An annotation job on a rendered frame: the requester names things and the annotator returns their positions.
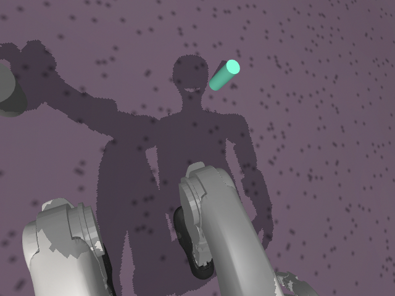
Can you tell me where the left robot foot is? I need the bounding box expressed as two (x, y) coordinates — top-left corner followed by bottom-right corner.
(102, 244), (116, 296)

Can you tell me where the right robot hand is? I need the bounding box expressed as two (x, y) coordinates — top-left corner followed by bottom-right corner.
(275, 271), (319, 296)

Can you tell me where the right robot foot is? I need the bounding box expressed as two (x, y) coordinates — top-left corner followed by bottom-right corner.
(173, 206), (214, 280)

